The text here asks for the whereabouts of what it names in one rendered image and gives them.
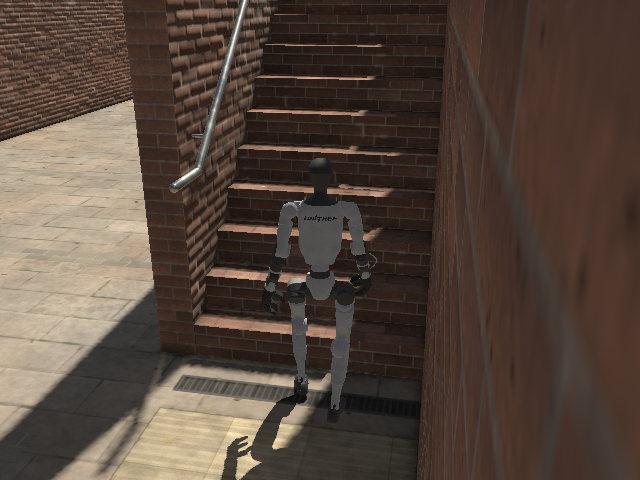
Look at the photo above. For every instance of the stairs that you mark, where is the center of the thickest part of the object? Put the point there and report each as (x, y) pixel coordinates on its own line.
(357, 82)

